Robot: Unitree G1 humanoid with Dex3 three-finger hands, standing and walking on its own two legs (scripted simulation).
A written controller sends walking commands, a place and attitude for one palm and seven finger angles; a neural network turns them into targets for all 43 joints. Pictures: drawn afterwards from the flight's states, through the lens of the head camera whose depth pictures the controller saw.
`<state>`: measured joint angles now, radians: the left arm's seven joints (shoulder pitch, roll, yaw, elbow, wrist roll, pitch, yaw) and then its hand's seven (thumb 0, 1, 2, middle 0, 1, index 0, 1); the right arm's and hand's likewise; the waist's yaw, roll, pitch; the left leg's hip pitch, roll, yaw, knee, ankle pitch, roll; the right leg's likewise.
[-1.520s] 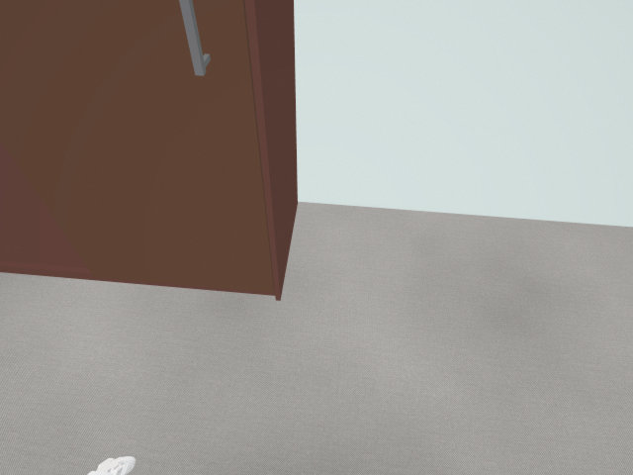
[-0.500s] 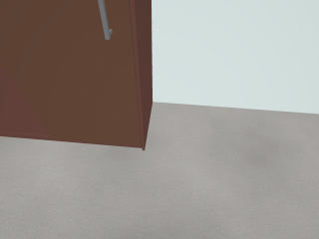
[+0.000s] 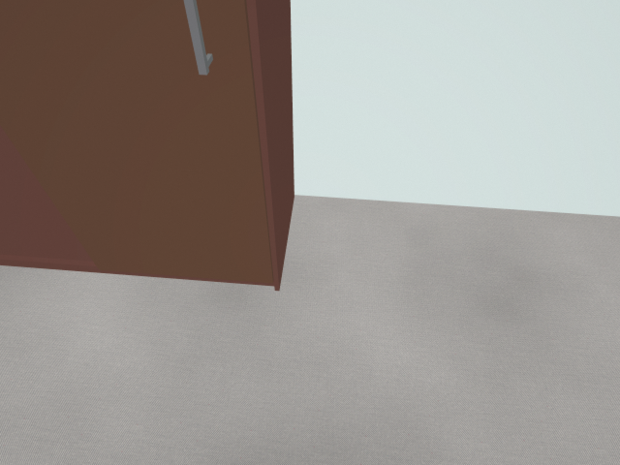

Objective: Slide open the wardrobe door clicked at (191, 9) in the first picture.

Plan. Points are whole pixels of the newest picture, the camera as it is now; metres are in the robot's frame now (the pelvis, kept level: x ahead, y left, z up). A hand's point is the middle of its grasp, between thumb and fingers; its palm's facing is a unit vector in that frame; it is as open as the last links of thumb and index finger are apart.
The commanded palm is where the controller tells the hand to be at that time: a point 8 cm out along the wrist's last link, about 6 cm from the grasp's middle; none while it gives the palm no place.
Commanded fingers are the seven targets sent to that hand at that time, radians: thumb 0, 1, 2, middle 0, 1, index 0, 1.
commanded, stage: walk to a spot facing it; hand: right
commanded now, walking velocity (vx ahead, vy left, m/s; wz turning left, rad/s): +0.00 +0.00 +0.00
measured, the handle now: (199, 29) +0.83 +0.27 +0.19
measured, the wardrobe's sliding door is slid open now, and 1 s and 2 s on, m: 0.00 0.00 0.00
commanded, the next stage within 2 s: none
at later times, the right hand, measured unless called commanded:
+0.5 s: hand out of the picture +0.05 -0.17 -0.18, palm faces -0.14 +0.95 -0.27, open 7.4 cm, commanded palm none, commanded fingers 0.00 -0.90 -0.90 0.20 0.30 0.20 0.30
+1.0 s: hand out of the picture +0.13 -0.22 -0.19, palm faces -0.39 +0.90 -0.21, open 7.4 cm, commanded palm none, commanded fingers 0.00 -0.90 -0.90 0.20 0.30 0.20 0.30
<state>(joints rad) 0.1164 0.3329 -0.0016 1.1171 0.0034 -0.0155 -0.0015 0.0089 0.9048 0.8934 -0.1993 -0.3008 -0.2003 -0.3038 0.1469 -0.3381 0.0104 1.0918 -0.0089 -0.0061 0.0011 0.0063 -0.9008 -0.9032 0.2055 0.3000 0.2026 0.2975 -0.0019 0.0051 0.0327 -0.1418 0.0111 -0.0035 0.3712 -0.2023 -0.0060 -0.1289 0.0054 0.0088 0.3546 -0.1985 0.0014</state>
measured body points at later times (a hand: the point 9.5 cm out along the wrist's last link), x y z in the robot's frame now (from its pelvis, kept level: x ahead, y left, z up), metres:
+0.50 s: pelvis -0.02 +0.03 -0.02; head +0.01 +0.06 +0.43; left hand +0.01 +0.29 -0.18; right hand +0.06 -0.22 -0.16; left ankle -0.01 +0.11 -0.75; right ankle -0.01 -0.12 -0.70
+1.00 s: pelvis -0.02 -0.05 -0.01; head +0.02 -0.07 +0.44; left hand -0.04 +0.23 -0.12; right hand +0.15 -0.26 -0.17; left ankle -0.05 +0.09 -0.70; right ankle -0.01 -0.14 -0.75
